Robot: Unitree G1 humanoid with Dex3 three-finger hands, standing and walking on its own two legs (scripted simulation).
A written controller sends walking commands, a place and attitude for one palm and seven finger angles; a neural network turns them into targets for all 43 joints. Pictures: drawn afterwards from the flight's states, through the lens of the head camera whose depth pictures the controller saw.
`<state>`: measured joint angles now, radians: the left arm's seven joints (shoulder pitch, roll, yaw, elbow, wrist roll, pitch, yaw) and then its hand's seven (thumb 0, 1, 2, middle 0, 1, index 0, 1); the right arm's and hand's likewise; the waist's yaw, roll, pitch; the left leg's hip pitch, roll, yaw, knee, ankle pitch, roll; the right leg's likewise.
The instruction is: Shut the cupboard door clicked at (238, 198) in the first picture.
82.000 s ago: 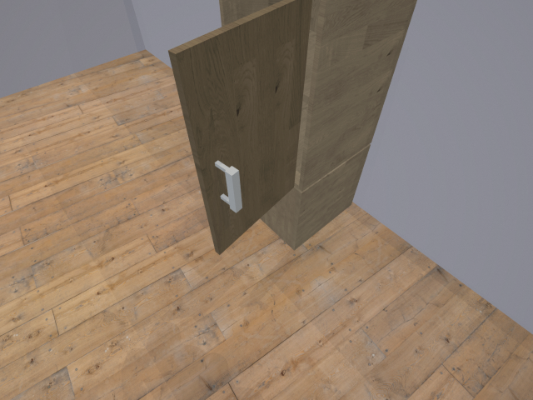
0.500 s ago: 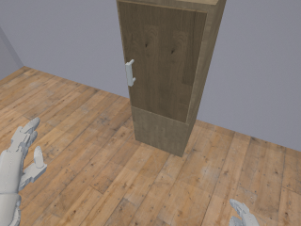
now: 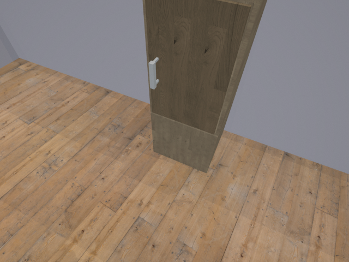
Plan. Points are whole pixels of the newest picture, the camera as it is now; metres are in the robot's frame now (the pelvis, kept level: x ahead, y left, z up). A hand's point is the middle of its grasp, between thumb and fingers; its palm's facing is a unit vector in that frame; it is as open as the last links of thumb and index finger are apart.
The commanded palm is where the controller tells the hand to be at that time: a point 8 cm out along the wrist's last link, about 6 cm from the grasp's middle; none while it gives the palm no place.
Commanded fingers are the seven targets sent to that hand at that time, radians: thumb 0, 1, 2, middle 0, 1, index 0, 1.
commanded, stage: let the arm hang, fingers relaxed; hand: left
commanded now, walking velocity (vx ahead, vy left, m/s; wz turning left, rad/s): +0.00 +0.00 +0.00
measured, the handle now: (154, 73) +0.84 +0.13 -0.07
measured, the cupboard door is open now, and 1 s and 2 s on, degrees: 0 0 0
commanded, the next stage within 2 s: look to check the result in 0.54 s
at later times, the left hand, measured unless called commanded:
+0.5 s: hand out of the picture -0.02 +0.16 -0.18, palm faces +0.01 -0.99 -0.13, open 7.4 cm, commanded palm none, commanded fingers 0.00 0.90 0.90 -0.20 -0.30 -0.20 -0.30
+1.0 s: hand out of the picture -0.02 +0.17 -0.18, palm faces +0.01 -0.99 -0.17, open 7.4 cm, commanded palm none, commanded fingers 0.00 0.90 0.90 -0.20 -0.30 -0.20 -0.30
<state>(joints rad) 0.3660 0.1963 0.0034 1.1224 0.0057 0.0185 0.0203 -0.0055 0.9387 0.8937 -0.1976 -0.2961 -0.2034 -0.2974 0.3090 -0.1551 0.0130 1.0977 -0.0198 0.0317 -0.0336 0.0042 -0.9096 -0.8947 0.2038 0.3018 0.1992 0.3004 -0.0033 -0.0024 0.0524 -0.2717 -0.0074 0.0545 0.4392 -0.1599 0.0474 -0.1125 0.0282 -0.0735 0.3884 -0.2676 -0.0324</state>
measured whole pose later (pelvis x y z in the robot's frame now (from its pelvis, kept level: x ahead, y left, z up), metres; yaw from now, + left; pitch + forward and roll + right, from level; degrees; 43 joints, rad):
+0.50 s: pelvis +0.00 +0.01 +0.00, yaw -1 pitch -1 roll +0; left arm 0.34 0.11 -0.01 1.14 0.01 -0.01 0.03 0.00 0.91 0.89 -0.20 -0.30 -0.20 -0.30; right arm 0.32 -0.12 0.01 1.13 -0.02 0.01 -0.04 0.00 -0.91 -0.89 0.20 0.30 0.20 0.30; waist -0.01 -0.01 0.00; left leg -0.24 -0.03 0.09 0.39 -0.14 0.07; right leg -0.12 0.00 -0.04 0.40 -0.27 -0.01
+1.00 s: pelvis +0.01 +0.01 +0.00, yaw -1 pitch -1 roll +0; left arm 0.35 0.13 0.00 1.15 0.01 -0.01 0.03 0.00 0.91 0.89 -0.19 -0.30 -0.20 -0.30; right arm 0.30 -0.13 0.01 1.13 -0.02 0.01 -0.04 0.00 -0.91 -0.89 0.20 0.30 0.20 0.30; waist -0.01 0.00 0.02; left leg -0.23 -0.03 0.09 0.39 -0.15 0.07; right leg -0.10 0.00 -0.04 0.39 -0.28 -0.01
